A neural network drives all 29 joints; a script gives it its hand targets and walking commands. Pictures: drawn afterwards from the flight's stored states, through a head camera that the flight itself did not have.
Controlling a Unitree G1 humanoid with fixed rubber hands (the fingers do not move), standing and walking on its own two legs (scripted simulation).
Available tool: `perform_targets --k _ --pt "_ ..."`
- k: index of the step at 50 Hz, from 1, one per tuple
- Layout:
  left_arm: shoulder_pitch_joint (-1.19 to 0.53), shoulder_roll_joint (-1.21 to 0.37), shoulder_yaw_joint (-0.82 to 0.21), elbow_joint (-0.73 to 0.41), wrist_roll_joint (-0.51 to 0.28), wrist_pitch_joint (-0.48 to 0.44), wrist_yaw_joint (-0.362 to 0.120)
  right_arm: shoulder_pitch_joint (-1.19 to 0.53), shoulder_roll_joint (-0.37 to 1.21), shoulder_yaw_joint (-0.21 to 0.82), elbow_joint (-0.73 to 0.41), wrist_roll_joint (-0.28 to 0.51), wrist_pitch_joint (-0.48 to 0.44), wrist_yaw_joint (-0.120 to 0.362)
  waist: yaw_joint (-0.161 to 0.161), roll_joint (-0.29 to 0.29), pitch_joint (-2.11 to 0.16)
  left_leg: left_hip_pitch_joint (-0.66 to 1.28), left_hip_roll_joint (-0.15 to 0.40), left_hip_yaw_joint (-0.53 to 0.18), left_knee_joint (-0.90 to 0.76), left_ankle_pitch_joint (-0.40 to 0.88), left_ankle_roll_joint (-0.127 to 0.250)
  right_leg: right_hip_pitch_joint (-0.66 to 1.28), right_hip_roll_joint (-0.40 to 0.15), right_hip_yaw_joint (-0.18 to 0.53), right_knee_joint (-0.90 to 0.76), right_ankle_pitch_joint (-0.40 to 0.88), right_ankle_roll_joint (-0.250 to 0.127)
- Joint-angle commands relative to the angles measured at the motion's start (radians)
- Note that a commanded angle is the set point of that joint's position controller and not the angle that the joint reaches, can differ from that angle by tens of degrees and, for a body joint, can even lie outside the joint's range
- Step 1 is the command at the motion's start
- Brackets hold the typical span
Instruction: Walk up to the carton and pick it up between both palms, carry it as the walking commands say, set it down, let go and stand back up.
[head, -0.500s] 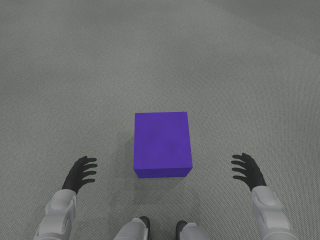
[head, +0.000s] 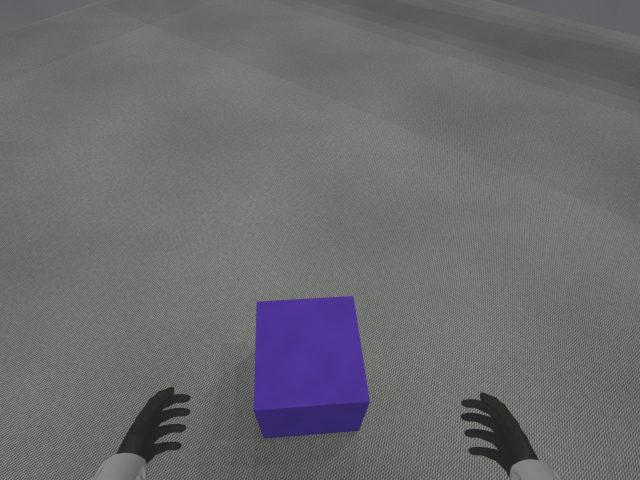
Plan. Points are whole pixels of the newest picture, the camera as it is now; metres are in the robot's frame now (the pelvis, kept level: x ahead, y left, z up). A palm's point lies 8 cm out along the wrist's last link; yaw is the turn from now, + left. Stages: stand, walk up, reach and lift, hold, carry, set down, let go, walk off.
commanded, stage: let go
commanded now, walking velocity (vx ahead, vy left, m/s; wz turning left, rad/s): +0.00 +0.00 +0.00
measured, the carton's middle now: (308, 367) +0.50 +0.03 -0.64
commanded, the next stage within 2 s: stand in 0.18 s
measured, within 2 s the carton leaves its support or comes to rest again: neither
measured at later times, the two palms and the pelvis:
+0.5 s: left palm out of the picture +0.14 +0.27 -0.10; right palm out of the picture +0.14 -0.25 -0.11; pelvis +0.05 +0.00 -0.01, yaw +2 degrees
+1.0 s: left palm out of the picture +0.06 +0.27 -0.14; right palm out of the picture +0.10 -0.24 -0.13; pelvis +0.06 +0.01 -0.01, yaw +4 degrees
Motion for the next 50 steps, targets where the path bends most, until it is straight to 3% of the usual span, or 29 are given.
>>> perform_targets --k 1,9,10,11,13,16,18,28,35,50 --pt "-0.023 0.093 0.033 -0.095 0.005 -0.002 0.004 -0.037 -0.092 -0.027 -0.102 0.000 -0.006 -0.003 0.002 0.001 -0.054 0.049 -0.012 0.025 -0.059 0.174 -0.016 -0.053 -0.006 -0.025 -0.083 0.185 0.026" --pt "-0.024 0.090 0.027 -0.124 0.009 0.051 0.038 -0.009 -0.094 -0.020 -0.087 0.016 -0.022 -0.029 -0.021 -0.002 -0.087 0.039 -0.021 0.023 -0.027 0.224 -0.036 -0.034 -0.009 -0.026 -0.041 0.270 0.022" --pt "-0.005 0.155 0.029 0.035 0.045 -0.076 0.070 0.060 -0.151 -0.020 0.087 -0.050 -0.092 -0.078 -0.005 -0.042 -0.064 -0.198 0.109 -0.074 -0.102 -0.114 -0.052 -0.111 -0.118 0.014 -0.071 -0.158 0.058" --pt "0.025 0.163 0.029 0.039 0.066 -0.123 0.086 0.062 -0.185 -0.026 0.083 -0.058 -0.122 -0.097 0.014 -0.039 0.002 -0.249 0.108 -0.097 -0.110 -0.202 -0.055 -0.150 -0.131 0.076 -0.092 -0.225 0.057" --pt "0.018 0.151 0.020 0.088 0.059 -0.178 0.094 0.050 -0.149 -0.013 0.123 -0.042 -0.171 -0.099 0.012 -0.023 -0.049 -0.254 0.108 -0.112 -0.091 -0.113 -0.041 -0.163 -0.147 0.104 -0.073 -0.178 0.044" --pt "0.013 0.148 0.012 0.136 0.041 -0.219 0.086 0.042 -0.138 -0.002 0.172 -0.021 -0.213 -0.087 0.019 0.020 -0.216 -0.187 0.111 -0.118 -0.035 0.149 -0.026 -0.084 -0.149 0.095 -0.010 0.069 0.032" --pt "0.028 0.159 0.010 0.165 0.035 -0.225 0.086 0.065 -0.146 0.001 0.201 -0.016 -0.219 -0.088 0.019 0.016 -0.251 -0.171 0.111 -0.122 -0.002 0.267 -0.018 -0.074 -0.151 0.087 0.019 0.196 0.031" --pt "0.121 0.171 -0.008 0.268 0.015 -0.197 0.100 0.164 -0.161 0.012 0.287 -0.004 -0.189 -0.106 0.014 -0.003 -0.217 -0.169 0.094 -0.112 0.065 0.418 0.004 -0.089 -0.140 0.038 0.080 0.408 0.028" --pt "0.152 0.174 -0.012 0.330 0.009 -0.175 0.108 0.175 -0.158 0.019 0.335 0.000 -0.167 -0.115 0.016 -0.001 -0.194 -0.166 0.088 -0.105 0.081 0.448 0.015 -0.074 -0.135 0.017 0.089 0.427 0.020" --pt "0.193 0.149 -0.029 0.503 0.010 -0.142 0.116 0.193 -0.132 0.043 0.472 0.001 -0.136 -0.126 0.018 0.010 -0.113 -0.151 0.086 -0.123 0.031 0.376 0.028 -0.045 -0.134 -0.001 0.022 0.291 0.010"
